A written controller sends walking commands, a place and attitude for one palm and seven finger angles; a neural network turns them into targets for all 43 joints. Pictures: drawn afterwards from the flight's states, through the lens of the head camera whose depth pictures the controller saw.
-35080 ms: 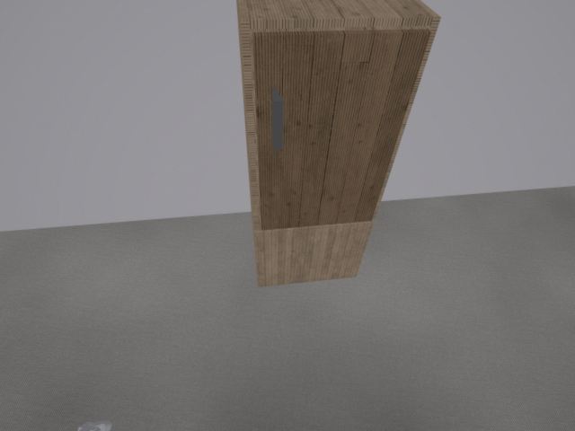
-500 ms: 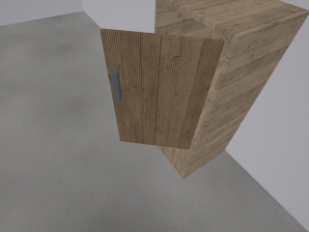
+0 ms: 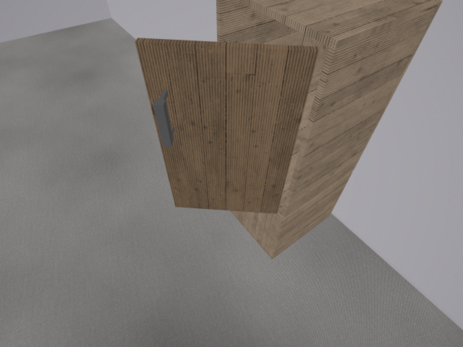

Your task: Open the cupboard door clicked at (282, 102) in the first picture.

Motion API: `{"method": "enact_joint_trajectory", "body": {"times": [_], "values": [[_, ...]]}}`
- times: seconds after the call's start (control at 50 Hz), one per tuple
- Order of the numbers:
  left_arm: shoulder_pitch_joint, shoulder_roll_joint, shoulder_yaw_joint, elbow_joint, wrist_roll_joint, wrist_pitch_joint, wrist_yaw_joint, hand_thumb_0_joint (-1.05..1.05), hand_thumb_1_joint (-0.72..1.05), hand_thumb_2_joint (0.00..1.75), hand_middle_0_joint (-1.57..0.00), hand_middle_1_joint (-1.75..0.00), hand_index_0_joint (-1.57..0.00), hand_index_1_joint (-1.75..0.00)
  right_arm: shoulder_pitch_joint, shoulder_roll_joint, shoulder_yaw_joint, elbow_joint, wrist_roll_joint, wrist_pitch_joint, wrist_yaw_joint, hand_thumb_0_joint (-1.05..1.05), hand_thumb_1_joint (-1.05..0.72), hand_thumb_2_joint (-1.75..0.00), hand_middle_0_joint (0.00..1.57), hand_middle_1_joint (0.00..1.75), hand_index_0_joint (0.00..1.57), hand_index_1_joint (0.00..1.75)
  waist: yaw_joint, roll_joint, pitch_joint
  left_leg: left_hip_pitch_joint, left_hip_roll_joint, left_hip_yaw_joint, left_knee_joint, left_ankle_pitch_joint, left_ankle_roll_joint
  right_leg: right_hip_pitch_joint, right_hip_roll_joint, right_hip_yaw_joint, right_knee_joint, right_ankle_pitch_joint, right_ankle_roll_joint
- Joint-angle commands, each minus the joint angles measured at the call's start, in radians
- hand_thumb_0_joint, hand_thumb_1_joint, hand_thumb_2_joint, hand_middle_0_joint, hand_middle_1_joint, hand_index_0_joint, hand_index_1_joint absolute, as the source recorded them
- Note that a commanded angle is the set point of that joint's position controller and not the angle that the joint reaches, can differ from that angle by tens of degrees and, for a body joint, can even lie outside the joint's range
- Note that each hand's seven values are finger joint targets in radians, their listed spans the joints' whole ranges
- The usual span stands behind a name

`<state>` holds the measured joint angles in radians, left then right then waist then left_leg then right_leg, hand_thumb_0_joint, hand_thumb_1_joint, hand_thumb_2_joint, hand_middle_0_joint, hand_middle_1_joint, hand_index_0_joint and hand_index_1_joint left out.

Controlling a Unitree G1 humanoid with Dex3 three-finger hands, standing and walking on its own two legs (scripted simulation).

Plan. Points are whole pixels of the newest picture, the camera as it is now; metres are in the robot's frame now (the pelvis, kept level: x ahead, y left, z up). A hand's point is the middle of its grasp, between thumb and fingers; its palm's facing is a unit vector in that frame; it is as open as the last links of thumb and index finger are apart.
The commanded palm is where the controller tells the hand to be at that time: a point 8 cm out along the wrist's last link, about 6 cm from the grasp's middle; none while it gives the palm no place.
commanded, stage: come to a stop and stand still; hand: left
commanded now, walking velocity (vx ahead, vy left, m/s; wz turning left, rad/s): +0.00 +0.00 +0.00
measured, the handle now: (166, 118) +0.59 +0.18 +0.05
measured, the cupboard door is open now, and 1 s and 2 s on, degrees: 50 50 50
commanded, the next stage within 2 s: look again from close up in 0.38 s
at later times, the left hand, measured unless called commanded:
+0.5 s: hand out of the picture -0.03 +0.19 -0.16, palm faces -0.01 -0.98 -0.22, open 7.4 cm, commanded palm none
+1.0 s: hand out of the picture +0.03 +0.19 -0.16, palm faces +0.01 -0.98 -0.22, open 7.4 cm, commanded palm none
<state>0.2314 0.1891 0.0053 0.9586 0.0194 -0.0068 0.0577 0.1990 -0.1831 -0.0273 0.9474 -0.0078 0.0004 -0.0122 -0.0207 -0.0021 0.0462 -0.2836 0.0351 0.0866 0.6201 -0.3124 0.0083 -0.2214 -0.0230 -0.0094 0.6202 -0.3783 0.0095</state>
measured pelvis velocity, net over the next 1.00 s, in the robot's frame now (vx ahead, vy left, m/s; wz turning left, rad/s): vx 0.00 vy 0.00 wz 0.00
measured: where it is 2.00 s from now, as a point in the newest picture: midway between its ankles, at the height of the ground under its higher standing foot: outside the picture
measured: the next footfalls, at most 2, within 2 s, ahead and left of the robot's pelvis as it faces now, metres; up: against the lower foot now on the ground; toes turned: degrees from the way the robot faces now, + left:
none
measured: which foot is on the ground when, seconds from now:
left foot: down 0.00-1.00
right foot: down 0.00-1.00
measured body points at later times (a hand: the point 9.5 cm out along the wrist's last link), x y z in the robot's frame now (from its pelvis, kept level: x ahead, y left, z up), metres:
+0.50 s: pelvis -0.02 +0.00 +0.01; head +0.00 +0.01 +0.46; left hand -0.03 +0.24 -0.15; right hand -0.04 -0.23 -0.14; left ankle +0.01 +0.11 -0.73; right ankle -0.03 -0.13 -0.73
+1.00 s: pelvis +0.00 +0.00 +0.01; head +0.01 +0.00 +0.46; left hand +0.03 +0.24 -0.14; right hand +0.06 -0.24 -0.14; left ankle +0.01 +0.11 -0.73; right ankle -0.03 -0.13 -0.73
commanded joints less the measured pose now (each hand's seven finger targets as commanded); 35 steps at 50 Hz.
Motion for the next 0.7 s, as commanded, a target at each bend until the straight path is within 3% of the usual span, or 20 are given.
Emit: {"method": "enact_joint_trajectory", "body": {"times": [0.0, 0.04, 0.08, 0.12, 0.18, 0.22, 0.38, 0.48, 0.68], "values": [[0.056, 0.110, 0.016, -0.058, 0.000, -0.004, -0.004, 0.00, 0.90, 0.90, -0.20, -0.30, -0.20, -0.30, 0.011, -0.112, -0.013, -0.061, -0.008, -0.010, -0.003, 0.00, -0.90, -0.90, 0.20, 0.30, 0.20, 0.30, 0.035, 0.052, 0.044, -0.025, 0.104, -0.143, -0.156, 0.245, 0.069, -0.031, -0.019, 0.030, -0.129, 0.111, -0.042], [0.030, 0.126, 0.010, -0.059, -0.002, -0.007, -0.012, 0.00, 0.90, 0.90, -0.20, -0.30, -0.20, -0.30, 0.016, -0.107, -0.010, -0.062, -0.009, -0.005, 0.002, 0.00, -0.90, -0.90, 0.20, 0.30, 0.20, 0.30, 0.013, -0.041, 0.062, -0.008, 0.057, -0.102, -0.169, 0.026, 0.034, -0.099, -0.057, 0.096, -0.203, 0.029, -0.053], [0.009, 0.140, 0.009, -0.066, -0.002, -0.004, -0.017, 0.00, 0.90, 0.90, -0.20, -0.30, -0.20, -0.30, 0.043, -0.108, -0.008, -0.047, -0.012, -0.003, 0.006, 0.00, -0.90, -0.90, 0.20, 0.30, 0.20, 0.30, 0.000, -0.020, 0.071, 0.007, 0.043, -0.102, -0.197, -0.068, 0.026, -0.151, -0.059, 0.110, -0.234, -0.100, -0.058], [0.019, 0.141, 0.010, -0.063, -0.001, -0.003, -0.019, 0.00, 0.90, 0.90, -0.20, -0.30, -0.20, -0.30, 0.057, -0.111, -0.005, -0.033, -0.014, -0.007, 0.007, 0.00, -0.90, -0.90, 0.20, 0.30, 0.20, 0.30, 0.004, 0.024, 0.063, -0.001, 0.052, -0.117, -0.233, -0.100, 0.030, -0.141, -0.048, 0.093, -0.231, -0.113, -0.052], [0.042, 0.140, 0.010, -0.051, -0.001, 0.000, -0.023, 0.00, 0.90, 0.90, -0.20, -0.30, -0.20, -0.30, 0.073, -0.120, -0.004, -0.024, -0.015, -0.008, 0.007, 0.00, -0.90, -0.90, 0.20, 0.30, 0.20, 0.30, 0.010, -0.016, 0.048, -0.022, 0.056, -0.130, -0.258, -0.143, 0.033, -0.131, -0.045, 0.087, -0.233, -0.142, -0.049], [0.059, 0.135, 0.011, -0.041, 0.000, -0.001, -0.024, 0.00, 0.90, 0.90, -0.20, -0.30, -0.20, -0.30, 0.079, -0.117, -0.001, -0.011, -0.015, -0.011, 0.006, 0.00, -0.90, -0.90, 0.20, 0.30, 0.20, 0.30, 0.015, -0.009, 0.042, -0.033, 0.058, -0.136, -0.267, -0.155, 0.036, -0.117, -0.047, 0.084, -0.236, -0.139, -0.048], [0.099, 0.121, 0.008, 0.019, -0.003, -0.010, -0.029, 0.00, 0.90, 0.90, -0.20, -0.30, -0.20, -0.30, 0.116, -0.115, 0.002, 0.049, -0.009, -0.025, 0.001, 0.00, -0.90, -0.90, 0.20, 0.30, 0.20, 0.30, 0.018, 0.018, 0.009, -0.013, 0.071, -0.151, -0.286, -0.097, 0.038, -0.085, -0.053, 0.077, -0.224, -0.037, -0.051], [0.109, 0.120, 0.004, 0.064, -0.005, -0.021, -0.027, 0.00, 0.90, 0.90, -0.20, -0.30, -0.20, -0.30, 0.121, -0.116, 0.005, 0.089, -0.002, -0.039, -0.006, 0.00, -0.90, -0.90, 0.20, 0.30, 0.20, 0.30, 0.022, 0.004, -0.036, 0.058, 0.076, -0.128, -0.247, 0.095, 0.038, -0.037, -0.068, 0.073, -0.219, 0.118, -0.047], [0.098, 0.123, 0.005, 0.107, -0.003, -0.022, -0.024, 0.00, 0.90, 0.90, -0.20, -0.30, -0.20, -0.30, 0.083, -0.114, 0.005, 0.121, 0.000, -0.040, -0.012, 0.00, -0.90, -0.90, 0.20, 0.30, 0.20, 0.30, 0.024, 0.009, -0.013, 0.089, 0.080, -0.109, -0.237, 0.182, 0.032, -0.028, -0.075, 0.074, -0.228, 0.186, -0.042]]}}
